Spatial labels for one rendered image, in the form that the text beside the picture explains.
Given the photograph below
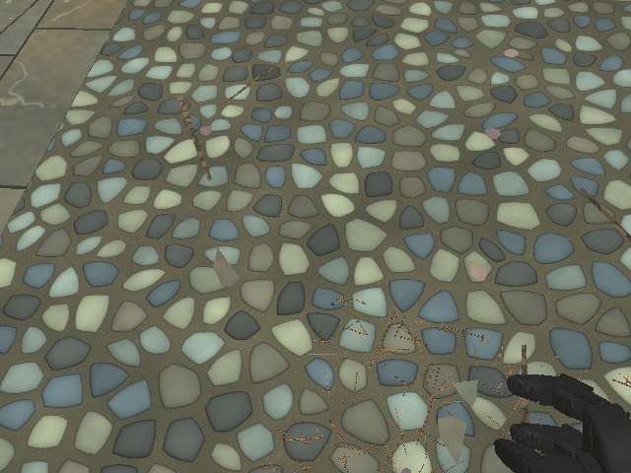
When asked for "robot right hand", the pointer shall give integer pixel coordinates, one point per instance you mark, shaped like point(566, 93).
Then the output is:
point(604, 446)

